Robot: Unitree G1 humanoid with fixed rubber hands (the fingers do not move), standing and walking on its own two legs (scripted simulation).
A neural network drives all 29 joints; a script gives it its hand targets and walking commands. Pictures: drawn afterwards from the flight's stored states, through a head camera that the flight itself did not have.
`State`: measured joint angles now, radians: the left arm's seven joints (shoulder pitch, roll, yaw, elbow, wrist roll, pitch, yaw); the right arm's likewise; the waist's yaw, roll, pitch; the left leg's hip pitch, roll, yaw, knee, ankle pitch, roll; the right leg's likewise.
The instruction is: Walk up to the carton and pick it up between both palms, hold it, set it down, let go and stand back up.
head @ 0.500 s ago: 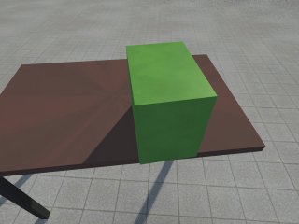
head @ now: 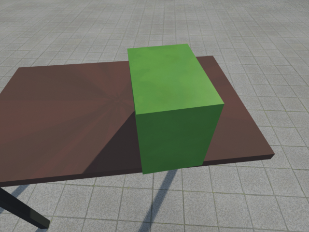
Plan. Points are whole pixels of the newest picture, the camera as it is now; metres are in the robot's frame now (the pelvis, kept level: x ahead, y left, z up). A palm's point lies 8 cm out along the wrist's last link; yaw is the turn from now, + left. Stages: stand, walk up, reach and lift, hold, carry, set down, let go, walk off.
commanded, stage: stand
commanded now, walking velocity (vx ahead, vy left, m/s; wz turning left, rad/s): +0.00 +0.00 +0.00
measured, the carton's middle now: (165, 108) +0.49 -0.01 +0.04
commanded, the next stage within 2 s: none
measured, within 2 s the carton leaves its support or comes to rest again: neither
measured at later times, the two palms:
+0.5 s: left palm out of the picture +0.05 +0.29 -0.12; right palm out of the picture +0.06 -0.30 -0.12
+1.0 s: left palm out of the picture +0.05 +0.29 -0.12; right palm out of the picture +0.07 -0.30 -0.12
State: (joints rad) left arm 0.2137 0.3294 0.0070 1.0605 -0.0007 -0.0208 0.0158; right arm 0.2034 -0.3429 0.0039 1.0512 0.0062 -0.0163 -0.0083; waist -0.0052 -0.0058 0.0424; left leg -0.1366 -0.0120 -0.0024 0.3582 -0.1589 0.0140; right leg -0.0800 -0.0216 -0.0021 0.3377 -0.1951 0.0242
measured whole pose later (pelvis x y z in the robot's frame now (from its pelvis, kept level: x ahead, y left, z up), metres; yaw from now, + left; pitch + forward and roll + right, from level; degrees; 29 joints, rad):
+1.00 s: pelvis +0.02 +0.00 +0.00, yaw +0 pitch -3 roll +0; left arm 0.20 0.32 0.02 1.09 0.00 -0.02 0.02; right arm 0.19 -0.34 -0.01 1.07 0.01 -0.02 -0.02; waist 0.00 0.00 0.05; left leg -0.11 -0.01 -0.01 0.33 -0.16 0.01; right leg -0.05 -0.02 -0.01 0.31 -0.20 0.02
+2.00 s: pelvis +0.02 -0.01 +0.00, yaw +1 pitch -3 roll +0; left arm 0.20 0.32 0.02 1.09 0.00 -0.02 0.02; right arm 0.18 -0.34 -0.01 1.09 0.00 -0.02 -0.02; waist 0.00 0.00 0.05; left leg -0.10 0.00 -0.01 0.32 -0.16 0.00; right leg -0.04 -0.02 -0.02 0.30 -0.20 0.02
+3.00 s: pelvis +0.02 -0.01 +0.00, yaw +1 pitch -3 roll +0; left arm 0.20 0.32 0.02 1.10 0.00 -0.02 0.02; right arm 0.18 -0.34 -0.01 1.10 0.01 -0.02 -0.02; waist 0.00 0.00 0.05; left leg -0.10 0.00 -0.01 0.32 -0.16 0.00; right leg -0.04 -0.03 -0.02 0.29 -0.21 0.02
